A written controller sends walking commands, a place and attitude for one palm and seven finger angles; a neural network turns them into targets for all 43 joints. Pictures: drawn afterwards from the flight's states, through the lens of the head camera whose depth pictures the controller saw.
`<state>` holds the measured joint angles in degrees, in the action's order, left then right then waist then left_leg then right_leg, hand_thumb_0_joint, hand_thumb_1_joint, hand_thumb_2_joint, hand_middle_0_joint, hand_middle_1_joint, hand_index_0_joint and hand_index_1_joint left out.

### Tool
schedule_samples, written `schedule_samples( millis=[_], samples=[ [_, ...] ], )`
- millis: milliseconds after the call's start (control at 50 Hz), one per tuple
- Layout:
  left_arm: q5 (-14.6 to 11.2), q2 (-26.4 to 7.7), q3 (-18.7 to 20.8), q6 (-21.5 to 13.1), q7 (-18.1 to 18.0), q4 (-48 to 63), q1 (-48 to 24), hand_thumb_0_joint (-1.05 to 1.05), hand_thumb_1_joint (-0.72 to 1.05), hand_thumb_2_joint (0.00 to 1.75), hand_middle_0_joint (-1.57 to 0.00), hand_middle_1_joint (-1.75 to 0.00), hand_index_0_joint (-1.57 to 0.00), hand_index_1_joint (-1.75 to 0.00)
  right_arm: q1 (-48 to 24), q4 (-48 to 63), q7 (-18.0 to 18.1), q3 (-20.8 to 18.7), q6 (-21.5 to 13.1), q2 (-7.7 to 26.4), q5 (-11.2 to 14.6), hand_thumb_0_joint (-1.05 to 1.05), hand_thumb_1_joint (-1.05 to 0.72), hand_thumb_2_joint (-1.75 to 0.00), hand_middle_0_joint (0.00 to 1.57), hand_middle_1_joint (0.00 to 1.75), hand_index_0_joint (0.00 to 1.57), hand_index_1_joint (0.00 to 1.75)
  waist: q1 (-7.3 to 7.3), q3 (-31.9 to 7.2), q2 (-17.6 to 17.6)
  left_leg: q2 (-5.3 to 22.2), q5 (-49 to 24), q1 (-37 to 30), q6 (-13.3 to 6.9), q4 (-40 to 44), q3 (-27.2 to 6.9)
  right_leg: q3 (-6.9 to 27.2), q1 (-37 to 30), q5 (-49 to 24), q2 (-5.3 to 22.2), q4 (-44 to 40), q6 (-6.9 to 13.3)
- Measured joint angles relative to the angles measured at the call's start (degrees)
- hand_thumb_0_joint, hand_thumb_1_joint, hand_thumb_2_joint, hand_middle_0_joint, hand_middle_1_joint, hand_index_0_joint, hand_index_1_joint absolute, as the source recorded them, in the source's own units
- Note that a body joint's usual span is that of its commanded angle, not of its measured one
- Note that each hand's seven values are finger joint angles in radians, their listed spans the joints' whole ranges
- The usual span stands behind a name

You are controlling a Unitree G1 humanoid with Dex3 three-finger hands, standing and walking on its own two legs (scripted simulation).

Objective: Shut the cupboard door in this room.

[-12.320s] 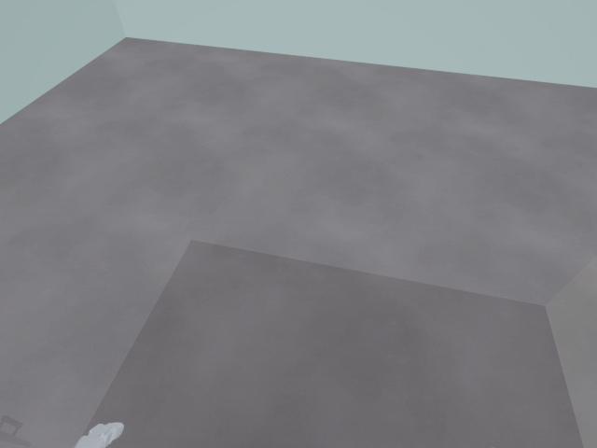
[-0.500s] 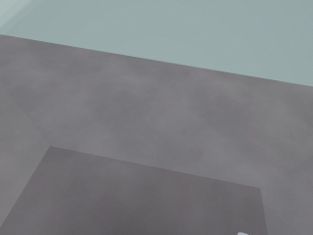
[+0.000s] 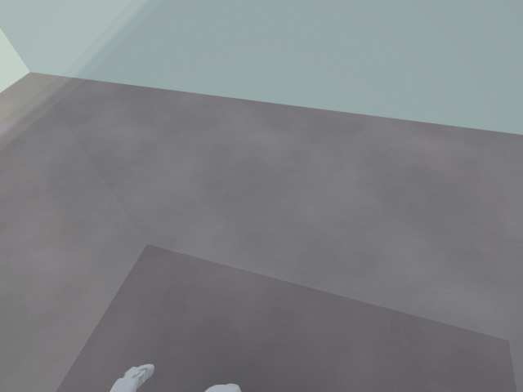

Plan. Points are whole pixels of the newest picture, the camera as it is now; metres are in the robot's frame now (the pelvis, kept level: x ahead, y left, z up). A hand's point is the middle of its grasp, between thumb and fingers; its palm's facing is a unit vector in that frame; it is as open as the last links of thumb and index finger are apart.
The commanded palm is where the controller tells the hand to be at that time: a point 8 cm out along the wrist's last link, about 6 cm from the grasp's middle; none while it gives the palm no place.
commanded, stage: turn or walk to find it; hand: left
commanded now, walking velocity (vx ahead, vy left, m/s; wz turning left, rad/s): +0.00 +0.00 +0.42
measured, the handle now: out of the picture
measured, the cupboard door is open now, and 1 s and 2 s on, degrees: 93 93 93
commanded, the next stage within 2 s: none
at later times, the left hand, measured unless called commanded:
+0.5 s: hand out of the picture -0.08 +0.24 -0.19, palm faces +0.30 -0.92 -0.24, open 7.4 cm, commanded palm none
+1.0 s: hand out of the picture -0.03 +0.22 -0.14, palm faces +0.39 -0.87 -0.29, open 7.4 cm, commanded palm none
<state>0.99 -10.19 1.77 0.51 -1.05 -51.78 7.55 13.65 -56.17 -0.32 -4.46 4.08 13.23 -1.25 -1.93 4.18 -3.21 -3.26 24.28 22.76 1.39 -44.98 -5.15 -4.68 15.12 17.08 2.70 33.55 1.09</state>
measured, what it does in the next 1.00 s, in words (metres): steps on the spot, turning left: left foot, then right foot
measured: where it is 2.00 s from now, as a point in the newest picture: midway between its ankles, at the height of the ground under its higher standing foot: outside the picture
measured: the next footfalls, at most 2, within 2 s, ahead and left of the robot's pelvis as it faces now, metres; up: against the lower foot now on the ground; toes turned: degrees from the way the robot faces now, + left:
left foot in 0.44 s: -0.04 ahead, +0.14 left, +0.00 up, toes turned +17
right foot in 0.96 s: +0.03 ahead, -0.09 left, +0.00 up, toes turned +20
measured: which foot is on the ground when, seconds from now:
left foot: up 0.00-0.42, down 0.44-0.96, up 0.98-1.00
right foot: down 0.00-0.44, up 0.46-0.94, down 0.96-1.00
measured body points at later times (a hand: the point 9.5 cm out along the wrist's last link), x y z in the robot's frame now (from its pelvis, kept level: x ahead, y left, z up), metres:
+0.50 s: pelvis -0.04 +0.03 -0.01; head -0.02 +0.06 +0.44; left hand -0.09 +0.29 -0.17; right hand +0.11 -0.19 -0.13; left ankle -0.08 +0.13 -0.73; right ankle +0.00 -0.10 -0.71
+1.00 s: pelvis -0.06 -0.01 +0.00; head -0.03 -0.03 +0.45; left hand -0.05 +0.26 -0.12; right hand +0.06 -0.23 -0.17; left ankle -0.08 +0.12 -0.72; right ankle -0.01 -0.10 -0.73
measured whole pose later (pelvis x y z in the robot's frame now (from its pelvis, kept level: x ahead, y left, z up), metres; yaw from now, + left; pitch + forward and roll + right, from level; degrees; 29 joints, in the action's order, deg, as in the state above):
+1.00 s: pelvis -0.06 -0.01 +0.00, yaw +24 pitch -1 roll +1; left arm 0.8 -10.5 2.1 0.7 -1.2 -52.6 6.8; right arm 14.4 -56.7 -0.1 -4.2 3.4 12.6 -1.1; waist -2.1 4.1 -3.1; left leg -2.8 19.7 18.9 0.9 -36.9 -5.4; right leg -4.0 15.1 15.0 1.9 32.6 0.0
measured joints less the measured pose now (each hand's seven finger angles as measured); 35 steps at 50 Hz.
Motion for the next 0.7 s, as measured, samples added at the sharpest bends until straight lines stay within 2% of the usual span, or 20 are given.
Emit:
schedule_samples(
  millis=[40,80,120,180,260,360,400,440,460,480,520,600,700],
  samples=[
    [0.0,0.8,-0.2,0.2,-0.1,0.0,1.1,0.01,0.91,0.90,-0.20,-0.30,-0.20,-0.30,0.5,-0.5,-0.3,-0.6,0.7,0.6,-0.2,0.01,-0.91,-0.90,0.20,0.30,0.20,0.30,0.09,-0.3,0.0,-0.1,0.8,3.4,0.3,-11.1,1.1,-1.0,-1.0,-0.4,0.9,-1.4,0.6],
    [-0.1,1.2,-0.3,0.4,-0.1,-0.4,2.1,0.01,0.91,0.90,-0.20,-0.30,-0.20,-0.30,0.8,-0.8,-0.6,-0.9,0.9,1.2,-0.4,0.01,-0.91,-0.90,0.20,0.30,0.20,0.30,0.05,-0.5,0.0,0.9,-1.8,5.4,0.9,-18.7,2.0,-2.0,-2.0,-1.4,1.4,-3.4,0.6],
    [-0.1,1.5,-0.3,0.4,-0.2,-1.0,2.9,0.01,0.90,0.90,-0.20,-0.30,-0.20,-0.30,1.3,-1.0,-0.8,-1.1,0.9,1.5,-0.4,0.01,-0.91,-0.90,0.20,0.30,0.20,0.30,-0.12,-0.6,0.0,2.2,-4.4,6.1,1.6,-22.4,2.3,-3.3,-2.7,-2.2,1.7,-4.8,0.7],
    [0.0,1.7,-0.3,0.2,-0.3,-1.5,4.0,0.01,0.90,0.90,-0.20,-0.30,-0.20,-0.30,1.9,-1.6,-0.9,-1.1,1.0,1.6,-0.4,0.01,-0.91,-0.90,0.20,0.30,0.20,0.30,0.14,-0.8,0.4,4.0,-5.7,5.2,2.7,-23.0,2.5,-5.2,-3.1,-2.7,2.2,-5.8,0.8],
    [0.3,1.3,0.0,0.0,-0.4,-2.1,5.2,0.01,0.91,0.90,-0.21,-0.30,-0.20,-0.30,1.2,-2.4,-0.8,-0.7,1.4,1.4,-0.3,0.01,-0.91,-0.90,0.19,0.30,0.20,0.30,1.27,-0.7,1.4,5.5,-3.3,2.2,3.2,-17.6,3.4,-7.2,-2.6,-2.7,3.2,-5.5,0.7],
    [0.9,-0.2,0.5,0.2,-0.2,-3.3,6.3,0.01,0.91,0.90,-0.21,-0.30,-0.20,-0.30,-1.8,-1.7,-0.6,0.1,0.8,0.7,0.2,0.01,-0.91,-0.90,0.19,0.30,0.19,0.30,3.00,0.4,3.3,5.8,1.9,-3.3,2.6,-4.1,6.3,-9.1,-0.9,-2.5,5.0,-3.6,-0.2],
    [0.9,-1.2,0.9,0.4,-0.1,-3.9,6.5,0.01,0.91,0.90,-0.21,-0.30,-0.20,-0.30,-3.2,-0.9,-0.5,0.5,0.1,0.4,0.5,0.01,-0.91,-0.90,0.19,0.30,0.19,0.30,3.45,0.7,4.1,5.4,1.1,-5.7,2.2,2.1,7.7,-10.0,0.0,-2.1,5.9,-2.1,-1.0],
    [0.6,-2.1,1.3,0.8,0.0,-4.3,7.2,0.01,0.91,0.90,-0.21,-0.30,-0.20,-0.30,-4.1,0.2,-0.6,0.9,-1.0,0.4,0.6,0.01,-0.91,-0.90,0.19,0.30,0.20,0.30,3.54,0.5,4.3,5.2,-4.9,-9.3,1.5,11.4,8.7,-11.0,1.3,-0.9,6.8,0.9,-2.1],
    [0.2,-2.9,1.6,1.2,0.0,-4.6,7.2,0.01,0.91,0.90,-0.21,-0.30,-0.20,-0.30,-4.7,0.5,-0.5,0.9,-1.6,-0.1,0.5,0.01,-0.91,-0.90,0.19,0.30,0.20,0.30,3.60,0.6,5.4,4.5,-6.3,-9.4,0.5,12.2,8.9,-10.0,2.6,0.6,7.5,3.8,-2.8],
    [0.1,-3.7,1.8,1.9,-0.1,-5.1,7.2,0.01,0.91,0.90,-0.20,-0.30,-0.20,-0.30,-5.2,0.7,-0.4,1.1,-2.0,-0.8,0.4,0.01,-0.91,-0.90,0.19,0.30,0.20,0.30,3.87,0.7,6.5,3.7,-5.9,-9.2,-0.9,11.4,9.1,-7.5,4.1,5.2,7.3,7.6,-3.4],
    [0.2,-4.6,2.1,3.3,-0.3,-5.8,7.3,0.01,0.91,0.90,-0.20,-0.30,-0.20,-0.30,-5.5,1.3,-0.3,1.7,-2.4,-1.6,0.1,0.01,-0.91,-0.90,0.19,0.30,0.20,0.30,4.24,0.3,7.0,3.5,-5.2,-9.6,-2.7,11.6,8.9,-3.5,7.0,10.5,5.5,16.0,-4.1],
    [0.1,-5.0,2.4,3.7,0.1,-6.3,6.0,0.01,0.91,0.90,-0.20,-0.30,-0.20,-0.29,-5.4,1.6,0.6,2.5,-2.7,-2.5,0.0,0.01,-0.91,-0.90,0.20,0.30,0.20,0.30,3.89,-0.5,6.0,3.1,-8.0,-11.4,-3.5,16.4,7.2,0.5,10.8,7.8,3.3,26.9,-5.0],
    [0.0,-4.8,2.1,2.8,0.2,-5.0,4.0,0.01,0.91,0.90,-0.20,-0.30,-0.19,-0.29,-4.6,1.5,0.6,2.8,-3.0,-3.1,0.2,0.01,-0.91,-0.90,0.20,0.30,0.20,0.30,3.61,-0.7,5.3,1.9,-11.0,-12.6,-4.0,20.4,5.7,2.9,11.8,4.7,2.9,29.2,-6.4]
  ],
)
